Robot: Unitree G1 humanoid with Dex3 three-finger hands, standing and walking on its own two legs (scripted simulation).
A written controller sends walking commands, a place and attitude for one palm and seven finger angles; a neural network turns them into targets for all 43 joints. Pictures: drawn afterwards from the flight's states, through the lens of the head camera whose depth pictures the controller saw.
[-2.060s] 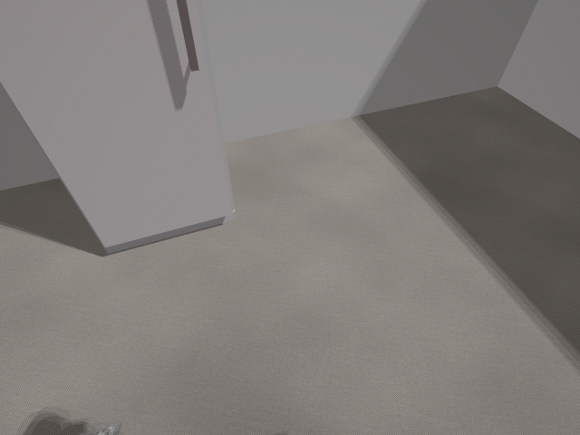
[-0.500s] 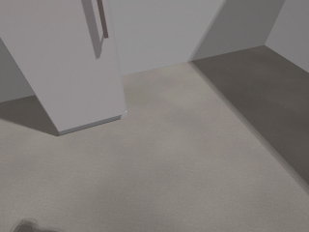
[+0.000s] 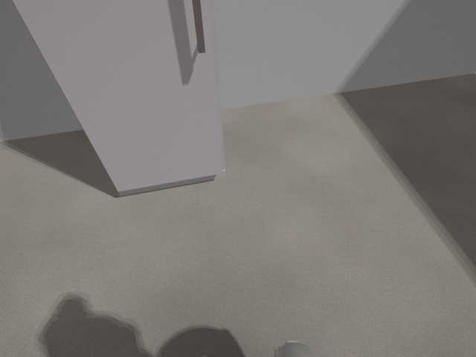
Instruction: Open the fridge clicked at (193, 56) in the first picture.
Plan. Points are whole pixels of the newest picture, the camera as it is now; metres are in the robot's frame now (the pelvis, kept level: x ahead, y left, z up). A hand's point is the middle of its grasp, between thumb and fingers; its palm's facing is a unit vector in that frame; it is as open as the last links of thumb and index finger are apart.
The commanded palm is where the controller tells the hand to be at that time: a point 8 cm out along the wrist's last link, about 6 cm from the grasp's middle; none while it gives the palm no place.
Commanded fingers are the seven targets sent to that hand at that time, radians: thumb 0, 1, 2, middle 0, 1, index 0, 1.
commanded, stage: walk to a spot facing it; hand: right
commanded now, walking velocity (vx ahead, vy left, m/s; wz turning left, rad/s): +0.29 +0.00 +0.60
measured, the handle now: out of the picture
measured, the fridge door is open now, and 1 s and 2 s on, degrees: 0 0 0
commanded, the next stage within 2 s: none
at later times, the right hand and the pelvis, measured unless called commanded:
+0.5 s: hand (343, 261) +0.34 -0.23 -0.15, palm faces -0.31 +0.92 -0.22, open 7.4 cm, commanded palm none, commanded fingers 0.00 -0.90 -0.90 0.20 0.30 0.20 0.30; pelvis +0.14 -0.07 +0.00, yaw +20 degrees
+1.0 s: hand (309, 248) +0.38 -0.16 -0.17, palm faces -0.56 +0.80 -0.20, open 7.4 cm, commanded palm none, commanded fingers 0.00 -0.90 -0.90 0.20 0.30 0.20 0.30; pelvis +0.20 -0.06 -0.01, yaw +37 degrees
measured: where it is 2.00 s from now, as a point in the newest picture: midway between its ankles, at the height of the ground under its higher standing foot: outside the picture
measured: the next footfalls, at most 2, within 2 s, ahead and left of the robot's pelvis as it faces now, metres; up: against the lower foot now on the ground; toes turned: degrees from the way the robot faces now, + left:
right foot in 0.12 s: +0.18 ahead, -0.14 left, +0.00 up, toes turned -1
left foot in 0.68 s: +0.20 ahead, +0.09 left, +0.00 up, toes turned +32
